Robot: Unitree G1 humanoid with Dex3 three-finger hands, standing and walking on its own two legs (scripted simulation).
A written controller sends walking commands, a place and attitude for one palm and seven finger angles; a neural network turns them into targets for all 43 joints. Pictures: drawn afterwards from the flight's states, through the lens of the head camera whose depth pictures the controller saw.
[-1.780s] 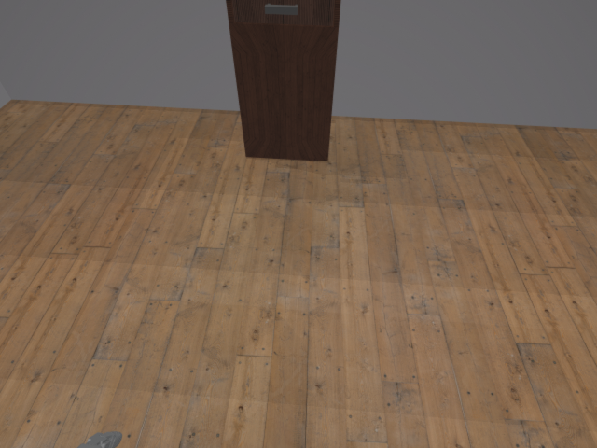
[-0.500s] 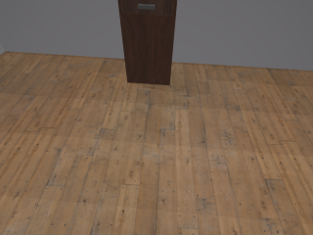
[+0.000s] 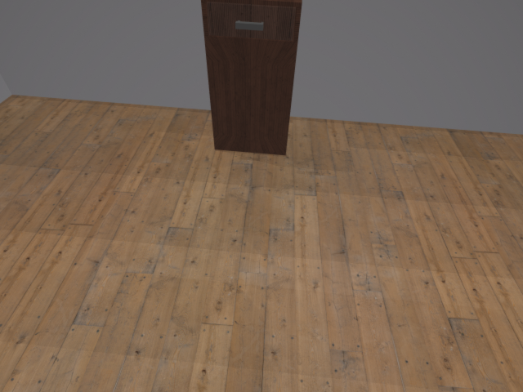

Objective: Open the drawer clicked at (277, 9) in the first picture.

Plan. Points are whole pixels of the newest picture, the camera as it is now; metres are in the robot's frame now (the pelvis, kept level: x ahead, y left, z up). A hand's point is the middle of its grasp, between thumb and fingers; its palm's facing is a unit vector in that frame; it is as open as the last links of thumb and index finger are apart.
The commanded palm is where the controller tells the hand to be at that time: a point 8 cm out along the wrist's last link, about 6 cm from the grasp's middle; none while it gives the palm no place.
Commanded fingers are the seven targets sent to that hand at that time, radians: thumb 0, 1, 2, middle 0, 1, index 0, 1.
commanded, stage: walk to a spot facing it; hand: left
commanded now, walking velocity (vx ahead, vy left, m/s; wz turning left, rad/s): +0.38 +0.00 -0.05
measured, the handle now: (250, 24) +1.62 +0.16 +0.00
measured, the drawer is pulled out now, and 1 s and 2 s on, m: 0.00 0.00 0.00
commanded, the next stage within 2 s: turn to face it in 1.70 s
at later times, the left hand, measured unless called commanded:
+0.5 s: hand (196, 315) +0.31 +0.16 -0.17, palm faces -0.07 -0.97 -0.23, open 7.3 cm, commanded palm none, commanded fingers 0.00 0.90 0.90 -0.20 -0.30 -0.20 -0.30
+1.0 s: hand (188, 316) +0.31 +0.17 -0.18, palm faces +0.07 -0.99 -0.14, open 7.3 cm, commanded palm none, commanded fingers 0.00 0.90 0.90 -0.20 -0.30 -0.20 -0.30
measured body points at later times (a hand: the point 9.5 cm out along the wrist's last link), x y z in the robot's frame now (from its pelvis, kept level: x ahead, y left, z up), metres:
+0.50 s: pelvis +0.17 -0.03 -0.02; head +0.21 -0.04 +0.42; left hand +0.31 +0.21 -0.15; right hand -0.01 -0.21 -0.16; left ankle -0.01 +0.11 -0.69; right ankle +0.27 -0.13 -0.74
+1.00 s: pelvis +0.37 +0.00 +0.00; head +0.38 +0.03 +0.45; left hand +0.31 +0.23 -0.17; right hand +0.47 -0.23 -0.13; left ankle +0.41 +0.09 -0.73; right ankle +0.30 -0.12 -0.66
